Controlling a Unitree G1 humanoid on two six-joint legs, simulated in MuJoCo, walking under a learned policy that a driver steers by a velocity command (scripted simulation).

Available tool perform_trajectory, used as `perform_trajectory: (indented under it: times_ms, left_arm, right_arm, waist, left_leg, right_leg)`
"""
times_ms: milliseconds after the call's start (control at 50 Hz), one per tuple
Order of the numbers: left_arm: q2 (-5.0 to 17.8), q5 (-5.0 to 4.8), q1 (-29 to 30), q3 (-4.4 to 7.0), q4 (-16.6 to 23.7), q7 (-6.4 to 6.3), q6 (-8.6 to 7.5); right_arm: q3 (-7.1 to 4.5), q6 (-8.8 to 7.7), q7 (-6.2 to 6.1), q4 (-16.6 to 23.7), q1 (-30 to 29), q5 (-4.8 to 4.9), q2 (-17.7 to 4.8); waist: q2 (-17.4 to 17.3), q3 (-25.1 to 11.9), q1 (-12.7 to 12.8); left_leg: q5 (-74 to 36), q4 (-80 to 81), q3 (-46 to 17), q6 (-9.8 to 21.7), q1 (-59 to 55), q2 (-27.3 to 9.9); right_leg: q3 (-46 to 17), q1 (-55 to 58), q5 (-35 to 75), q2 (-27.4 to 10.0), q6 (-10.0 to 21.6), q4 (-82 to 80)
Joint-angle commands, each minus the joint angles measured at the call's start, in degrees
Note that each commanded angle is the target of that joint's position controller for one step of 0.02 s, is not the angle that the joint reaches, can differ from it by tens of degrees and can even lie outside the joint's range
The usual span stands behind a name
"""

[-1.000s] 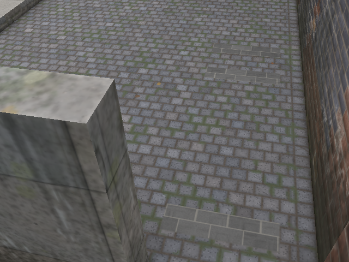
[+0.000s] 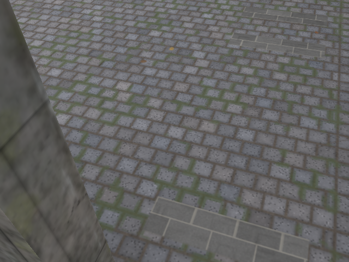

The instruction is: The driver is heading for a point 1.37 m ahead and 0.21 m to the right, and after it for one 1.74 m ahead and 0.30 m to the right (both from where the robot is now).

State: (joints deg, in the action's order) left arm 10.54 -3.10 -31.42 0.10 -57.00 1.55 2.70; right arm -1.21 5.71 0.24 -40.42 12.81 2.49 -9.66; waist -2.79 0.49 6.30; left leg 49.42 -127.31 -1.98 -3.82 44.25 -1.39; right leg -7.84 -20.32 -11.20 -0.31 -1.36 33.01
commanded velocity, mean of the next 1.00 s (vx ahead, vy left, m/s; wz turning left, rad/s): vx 0.01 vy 0.00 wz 0.00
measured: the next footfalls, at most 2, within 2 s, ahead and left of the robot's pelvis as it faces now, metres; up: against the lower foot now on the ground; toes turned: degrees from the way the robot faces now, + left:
left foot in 0.10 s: -0.03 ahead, +0.16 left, +0.23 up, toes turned +1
left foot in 1.18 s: -0.08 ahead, +0.11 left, +0.22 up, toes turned +2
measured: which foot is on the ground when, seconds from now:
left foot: up 0.00-0.08, down 0.10-1.00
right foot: down 0.00-1.00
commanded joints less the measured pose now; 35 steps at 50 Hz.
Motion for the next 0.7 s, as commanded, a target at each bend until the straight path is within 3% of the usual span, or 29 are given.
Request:
perform_trajectory:
  times_ms: [20, 40, 60, 80, 100, 120, 140, 160, 180, 200, 220, 240, 260, 280, 300, 360, 420, 440, 480, 500, 520, 540, 560, 580, 600, 640, 680, 700]
  left_arm:
    - [14.53, -0.98, 12.67, 1.36, 9.87, -3.31, -2.26]
    - [16.06, -0.27, 11.96, 1.23, 10.43, -3.42, -1.58]
    - [18.12, 0.47, 9.48, 1.94, 10.22, -3.38, -1.34]
    - [18.15, 0.38, 8.38, 2.78, 9.91, -3.52, -0.89]
    - [16.50, -1.01, 3.70, 3.54, 7.93, -3.27, 0.20]
    - [12.05, -2.00, -1.66, 3.53, 5.34, -3.53, 1.20]
    - [8.22, -2.39, -7.32, 3.22, 7.01, -2.32, 1.20]
    - [5.57, -0.67, -12.92, 3.65, 5.00, -0.98, 0.18]
    - [4.71, 0.04, -11.15, 3.80, 4.88, -0.61, -0.09]
    - [1.76, 0.86, -11.54, 2.75, 5.08, -0.78, 0.40]
    - [1.55, 1.77, -10.68, 2.05, 4.49, -0.65, 0.43]
    - [4.48, 1.86, -7.20, 2.42, 5.36, -0.82, 0.87]
    - [5.48, 1.86, -5.30, 2.59, 7.03, -0.97, 1.28]
    - [3.39, 3.27, -1.30, 1.30, 9.87, -1.32, 1.79]
    - [3.33, 3.58, -1.45, 0.98, 10.66, -1.46, 2.10]
    - [1.75, 3.99, -5.35, -0.06, 9.94, -1.48, 2.16]
    - [2.93, 3.91, -4.58, -0.60, 10.03, -1.19, 1.81]
    - [4.58, 3.54, -1.07, -0.55, 10.76, -1.12, 1.67]
    - [4.62, 3.31, -2.69, -0.45, 10.25, -1.35, 1.71]
    - [5.70, 2.54, -6.98, 0.27, 7.61, -1.08, 1.53]
    - [5.22, 2.49, -8.47, 0.16, 6.86, -0.92, 1.44]
    - [4.64, 1.84, -7.37, 0.20, 6.45, -1.13, 1.42]
    - [5.55, 1.61, -7.27, 0.48, 6.17, -1.32, 1.42]
    - [6.78, 0.96, -6.13, 1.01, 6.17, -1.64, 1.45]
    - [7.28, 0.91, -4.16, 1.32, 6.40, -1.66, 1.37]
    - [7.30, 0.97, -4.61, 1.97, 6.55, -1.78, 1.19]
    - [4.95, 1.31, -8.98, 2.14, 5.38, -1.86, 1.39]
    - [3.76, 1.54, -11.80, 2.15, 4.56, -1.79, 1.43]
  right_arm:
    - [2.25, -1.17, 0.15, 11.97, -4.90, -1.02, 0.06]
    - [1.91, -1.00, -0.36, 11.05, -1.65, -1.00, 0.33]
    - [2.04, -1.09, -0.50, 10.15, 0.25, -1.76, 0.46]
    - [2.70, -1.15, -0.05, 9.74, 0.83, -1.77, 1.03]
    - [3.25, -1.26, 0.66, 10.23, 1.41, -0.99, 2.17]
    - [3.35, -0.96, 0.97, 8.89, 2.38, -1.09, 2.80]
    - [2.09, -1.02, 0.60, 7.97, -4.57, -1.91, -3.37]
    - [2.24, -2.28, 0.33, 8.18, -9.60, -2.96, -1.90]
    - [3.61, -2.66, 0.64, 9.38, -11.91, -3.24, 2.27]
    - [3.90, -1.93, 0.39, 9.22, -15.90, -2.84, 3.86]
    - [3.70, -1.72, 0.35, 8.87, -12.78, -1.24, 5.78]
    - [3.95, -1.40, 0.40, 8.10, -9.35, -1.88, 6.18]
    - [4.21, -1.03, 0.44, 7.94, -9.85, -1.91, 5.86]
    - [5.10, -0.61, 0.29, 9.45, -12.48, -2.74, 6.63]
    - [5.17, -0.54, 0.29, 10.02, -14.25, -2.84, 6.00]
    - [5.46, -0.92, 1.06, 10.85, -15.20, -1.86, 5.90]
    - [5.32, -0.99, 1.44, 10.24, -12.92, -1.10, 5.31]
    - [5.41, -0.82, 1.58, 10.12, -11.11, -1.12, 5.42]
    - [4.93, -0.31, 1.25, 9.43, -12.42, -0.52, 4.04]
    - [4.38, -0.51, 1.50, 7.49, -11.05, 0.51, 4.70]
    - [4.34, -0.63, 1.51, 6.74, -10.55, 0.48, 5.37]
    - [5.25, -0.70, 1.95, 6.96, -10.63, -0.35, 8.22]
    - [5.19, -0.50, 2.14, 6.26, -9.32, -0.45, 9.01]
    - [4.76, -0.54, 2.36, 5.04, -6.06, -0.75, 8.38]
    - [4.31, -0.57, 2.43, 4.35, -4.53, -1.01, 7.67]
    - [3.66, -0.71, 2.11, 3.91, -5.26, -1.52, 5.27]
    - [3.46, -0.40, 1.85, 4.57, -7.90, -1.55, 3.86]
    - [3.51, -0.23, 1.84, 5.01, -9.05, -1.53, 3.90]
  waist:
    - [13.57, 3.54, -6.86]
    - [7.18, 0.40, -8.17]
    - [8.95, -0.44, -7.41]
    - [11.11, -1.17, -7.49]
    - [16.61, -1.14, -6.33]
    - [20.89, 1.75, -6.03]
    - [3.15, 6.01, 0.56]
    - [-7.28, 3.03, 4.64]
    - [-4.41, 1.70, 3.27]
    - [-6.16, 1.10, 4.61]
    - [-2.14, -1.33, 0.18]
    - [0.52, -3.90, -2.28]
    - [1.71, -2.90, -1.09]
    - [1.09, -3.89, -0.42]
    - [-0.69, -2.86, 0.33]
    - [-1.33, -2.24, 0.61]
    - [-0.51, -1.61, -1.87]
    - [0.32, -0.48, -3.96]
    - [-0.21, 2.38, -2.15]
    - [1.25, 4.09, -2.02]
    - [2.25, 3.19, -1.88]
    - [4.63, 3.04, -2.85]
    - [6.81, 2.47, -3.33]
    - [10.30, 2.52, -4.53]
    - [12.09, 3.21, -5.67]
    - [8.11, 4.64, -4.82]
    - [2.50, 4.10, -2.38]
    - [1.38, 2.43, -1.04]
  left_leg:
    - [3.65, 0.39, -10.05, 0.47, 2.42, -4.58]
    - [8.99, 8.73, -4.26, -0.10, -1.22, -3.14]
    - [6.81, 10.89, -1.27, -0.35, -2.62, -2.98]
    - [5.48, 22.67, 0.60, 0.57, -6.73, -3.74]
    - [16.50, 37.08, 1.54, 2.75, -10.41, -2.16]
    - [14.36, 52.41, 6.76, 5.61, -18.57, 4.22]
    - [2.60, 58.09, -5.65, 11.96, -8.91, 1.40]
    - [-13.08, 62.76, -15.52, 15.26, -2.40, -4.10]
    - [-21.30, 59.15, -12.61, 13.94, -4.02, -3.58]
    - [-22.82, 50.89, -7.40, 11.46, -1.53, -2.31]
    - [-17.68, 45.03, -4.82, 8.95, -5.34, -0.88]
    - [-13.90, 44.25, -4.63, 7.01, -4.78, 0.27]
    - [-10.68, 44.87, -4.09, 6.72, -4.89, 0.61]
    - [-10.46, 48.26, -5.45, 6.38, -6.11, -0.37]
    - [-10.60, 50.15, -7.18, 7.03, -5.34, -1.13]
    - [-6.42, 50.03, -8.20, 7.56, -4.05, -1.93]
    - [-2.13, 46.80, -7.19, 7.25, -7.00, -1.85]
    - [-0.69, 47.75, -5.84, 7.16, -10.27, -1.73]
    - [4.21, 47.02, -5.44, 8.73, -9.60, -1.37]
    - [5.85, 43.89, -3.97, 9.23, -9.01, -0.22]
    - [6.27, 40.80, -2.39, 9.01, -8.85, 0.40]
    - [7.98, 40.44, -2.92, 8.52, -8.71, 0.28]
    - [10.94, 36.93, -0.99, 7.99, -9.12, 1.21]
    - [12.69, 33.97, 1.88, 7.55, -11.54, 2.83]
    - [11.80, 33.65, 3.06, 7.63, -13.31, 3.45]
    - [12.73, 41.11, 0.55, 9.73, -10.35, 3.48]
    - [17.96, 48.88, -3.48, 11.69, -4.97, 2.11]
    - [19.73, 50.05, -4.77, 11.94, -3.00, 1.59]
  right_leg:
    - [-28.56, -8.54, -5.61, -17.38, 13.86, -15.63]
    - [-24.52, -6.42, -6.07, -15.47, 13.48, -14.94]
    - [-23.32, -4.70, -2.77, -16.37, 14.18, -14.78]
    - [-18.53, -3.00, 1.09, -14.15, 13.02, -13.71]
    - [-18.01, -1.15, -6.32, -12.96, 12.37, -15.81]
    - [-11.57, -3.76, -10.00, -7.66, 10.35, -20.54]
    - [-1.75, -2.40, -9.08, -2.38, 7.09, -16.35]
    - [6.39, 7.77, -0.92, 1.74, 6.77, -7.37]
    - [2.97, 11.59, 12.84, -1.45, 9.04, -9.20]
    - [4.94, 14.05, 20.69, -2.19, 9.13, -6.28]
    - [0.66, 14.95, 30.91, -5.33, 10.91, -7.73]
    - [2.73, 18.14, 32.73, -6.21, 11.25, -7.64]
    - [4.04, 15.96, 29.49, -6.63, 11.08, -9.74]
    - [6.28, 14.49, 23.66, -5.51, 9.78, -11.57]
    - [7.72, 14.34, 20.88, -5.64, 8.89, -12.36]
    - [9.84, 15.52, 16.15, -6.94, 7.56, -13.42]
    - [10.17, 10.14, 10.26, -8.44, 7.01, -15.87]
    - [8.49, 3.80, 2.02, -8.91, 6.70, -18.77]
    - [8.92, 0.17, -7.60, -9.27, 5.84, -22.29]
    - [7.99, 0.79, -6.95, -10.43, 5.99, -22.27]
    - [7.75, 1.74, -8.40, -10.68, 6.02, -22.53]
    - [6.71, 1.60, -13.03, -10.81, 6.21, -22.87]
    - [5.84, 0.42, -15.92, -11.37, 6.10, -24.44]
    - [5.86, -2.01, -21.14, -11.25, 6.31, -26.42]
    - [5.86, -4.21, -22.91, -11.17, 6.26, -27.90]
    - [8.38, -2.38, -20.97, -10.18, 5.91, -26.04]
    - [11.07, 3.45, -17.11, -8.75, 5.44, -22.22]
    - [12.34, 7.23, -13.96, -7.96, 5.32, -20.33]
